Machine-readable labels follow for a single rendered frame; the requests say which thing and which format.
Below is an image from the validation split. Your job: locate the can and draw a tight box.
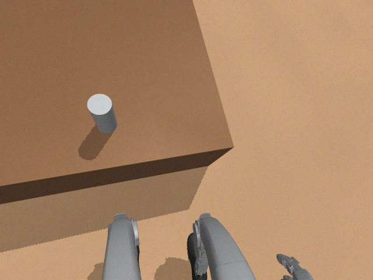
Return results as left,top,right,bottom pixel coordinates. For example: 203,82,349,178
87,94,117,134

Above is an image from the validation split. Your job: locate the right robot foot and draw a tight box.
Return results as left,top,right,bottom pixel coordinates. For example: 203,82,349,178
187,233,207,280

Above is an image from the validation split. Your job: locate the right robot hand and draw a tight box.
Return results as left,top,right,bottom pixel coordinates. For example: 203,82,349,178
276,254,314,280

